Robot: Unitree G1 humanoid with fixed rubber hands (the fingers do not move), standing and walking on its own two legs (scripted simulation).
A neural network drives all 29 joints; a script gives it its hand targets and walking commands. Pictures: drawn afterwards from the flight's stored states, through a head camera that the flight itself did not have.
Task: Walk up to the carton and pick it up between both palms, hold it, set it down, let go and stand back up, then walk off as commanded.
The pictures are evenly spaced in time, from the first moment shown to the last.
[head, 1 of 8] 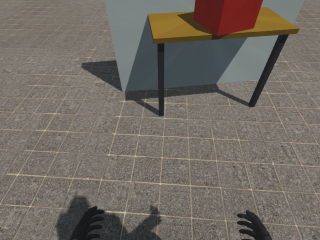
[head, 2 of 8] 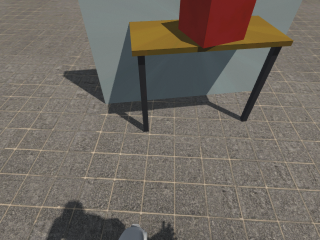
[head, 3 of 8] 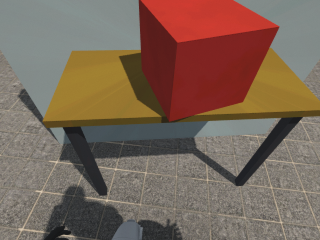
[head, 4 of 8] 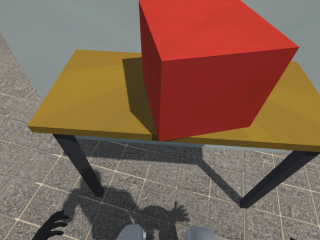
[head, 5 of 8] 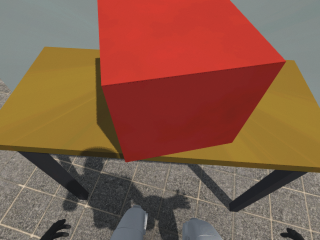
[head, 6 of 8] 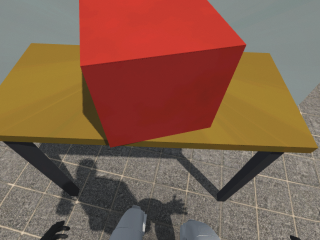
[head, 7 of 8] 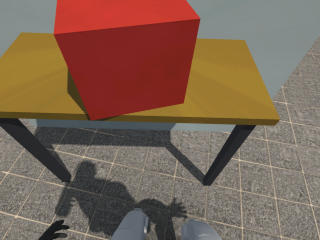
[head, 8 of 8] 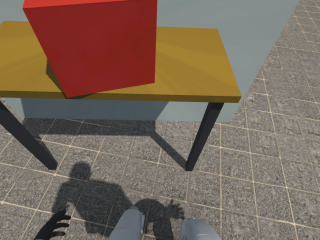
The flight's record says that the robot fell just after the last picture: no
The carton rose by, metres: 0.00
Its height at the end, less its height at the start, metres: +0.00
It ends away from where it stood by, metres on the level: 0.00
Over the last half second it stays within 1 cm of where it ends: yes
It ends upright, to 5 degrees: yes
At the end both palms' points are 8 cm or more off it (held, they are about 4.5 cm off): yes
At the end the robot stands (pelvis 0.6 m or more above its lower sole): yes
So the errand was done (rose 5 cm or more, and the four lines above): no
